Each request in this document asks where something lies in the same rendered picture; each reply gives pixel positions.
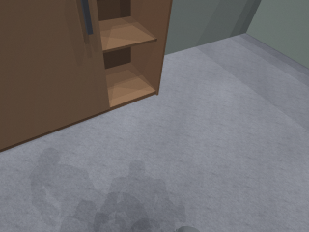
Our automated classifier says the wardrobe door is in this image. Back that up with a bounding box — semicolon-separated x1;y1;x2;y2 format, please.
0;0;110;150

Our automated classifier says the handle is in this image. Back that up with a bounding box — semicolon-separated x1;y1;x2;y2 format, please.
80;0;94;35

